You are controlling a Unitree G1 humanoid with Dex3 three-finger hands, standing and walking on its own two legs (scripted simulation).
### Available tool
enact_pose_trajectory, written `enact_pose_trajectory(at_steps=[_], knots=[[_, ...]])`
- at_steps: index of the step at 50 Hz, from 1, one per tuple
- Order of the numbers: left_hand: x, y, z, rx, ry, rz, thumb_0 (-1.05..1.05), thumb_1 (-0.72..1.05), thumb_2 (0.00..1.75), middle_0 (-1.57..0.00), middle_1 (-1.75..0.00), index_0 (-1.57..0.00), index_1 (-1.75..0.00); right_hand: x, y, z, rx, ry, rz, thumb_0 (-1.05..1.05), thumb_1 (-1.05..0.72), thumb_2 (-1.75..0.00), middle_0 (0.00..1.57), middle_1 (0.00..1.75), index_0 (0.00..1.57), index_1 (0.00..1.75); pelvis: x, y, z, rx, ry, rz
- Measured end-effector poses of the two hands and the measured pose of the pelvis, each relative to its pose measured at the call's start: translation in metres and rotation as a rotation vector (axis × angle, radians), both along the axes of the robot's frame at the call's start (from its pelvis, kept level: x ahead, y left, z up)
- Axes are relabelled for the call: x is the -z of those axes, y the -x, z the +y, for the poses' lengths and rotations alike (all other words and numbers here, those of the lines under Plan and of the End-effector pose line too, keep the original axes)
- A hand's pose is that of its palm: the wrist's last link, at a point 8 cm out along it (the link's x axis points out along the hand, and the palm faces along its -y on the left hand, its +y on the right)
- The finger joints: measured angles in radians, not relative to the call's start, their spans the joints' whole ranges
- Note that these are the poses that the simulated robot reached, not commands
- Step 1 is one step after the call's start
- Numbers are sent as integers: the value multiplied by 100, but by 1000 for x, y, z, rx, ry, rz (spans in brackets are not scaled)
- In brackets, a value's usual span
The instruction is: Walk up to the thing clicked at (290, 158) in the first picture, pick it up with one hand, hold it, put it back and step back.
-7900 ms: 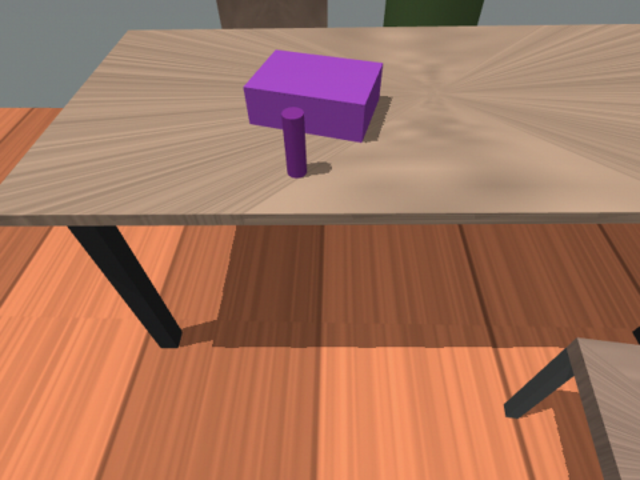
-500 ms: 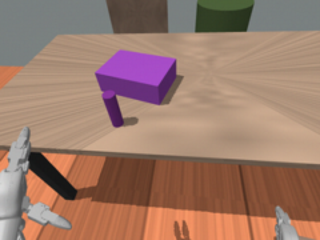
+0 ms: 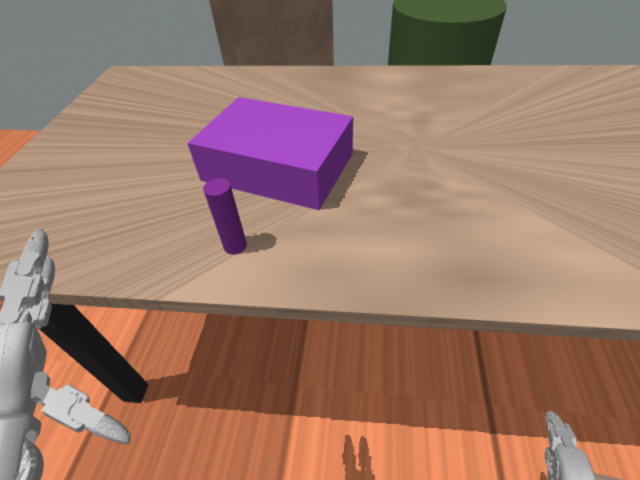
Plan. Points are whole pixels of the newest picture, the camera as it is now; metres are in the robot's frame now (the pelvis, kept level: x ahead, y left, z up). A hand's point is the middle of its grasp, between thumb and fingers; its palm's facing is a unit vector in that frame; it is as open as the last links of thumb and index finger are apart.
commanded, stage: go down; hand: left
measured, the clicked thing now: (226, 218) +0.48 +0.21 +0.04
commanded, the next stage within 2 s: none
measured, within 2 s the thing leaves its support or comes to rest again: neither
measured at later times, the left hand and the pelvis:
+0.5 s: hand (55, 261) +0.30 +0.34 +0.15, palm faces +0.19 -0.98 -0.08, open 17.6 cm; pelvis +0.00 +0.01 +0.00, yaw +0 degrees
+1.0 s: hand (50, 222) +0.35 +0.37 +0.16, palm faces +0.19 -0.98 +0.00, open 17.6 cm; pelvis +0.00 +0.00 +0.00, yaw +0 degrees
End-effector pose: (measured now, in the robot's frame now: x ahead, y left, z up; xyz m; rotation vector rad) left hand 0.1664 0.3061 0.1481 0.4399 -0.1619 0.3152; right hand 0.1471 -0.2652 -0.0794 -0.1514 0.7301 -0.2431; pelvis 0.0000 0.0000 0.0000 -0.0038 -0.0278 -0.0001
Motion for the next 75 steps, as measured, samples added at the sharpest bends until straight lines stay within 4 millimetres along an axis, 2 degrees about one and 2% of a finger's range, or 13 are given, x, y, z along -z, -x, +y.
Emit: enact_pose_trajectory(at_steps=[6,19,34,49,56,75], knots=[[-1,-17,17,-9,49,-12,-1,-61,3,-8,-7,-8,-7,1,0,7,3,-2,-2,-1,52,-5,6,5,5,5,1,2,1,-4,1,5],[-8,-80,71,83,269,68,-1,-59,5,-5,-6,-6,-7,-5,3,14,11,32,-20,-1,52,-5,6,5,6,5,-2,2,4,-2,5,32],[-6,-121,101,141,462,140,-1,-57,7,-4,-5,-4,-6,-13,11,8,-16,120,-36,-1,53,-5,6,5,6,5,-3,3,6,3,7,75],[-13,-147,115,122,464,158,-1,-57,7,-4,-4,-4,-5,-6,16,12,-27,139,-2,-1,54,-5,6,5,6,5,-2,3,5,5,11,126],[-13,-158,121,121,463,164,-1,-56,7,-4,-4,-5,-4,-5,11,11,-18,151,5,-1,54,-5,6,5,6,5,-1,0,5,6,14,150],[-15,-171,134,128,467,168,-1,-58,6,-5,-4,-5,-5,-4,-2,13,-17,167,0,-1,53,-5,6,5,6,5,3,-9,6,1,21,189]])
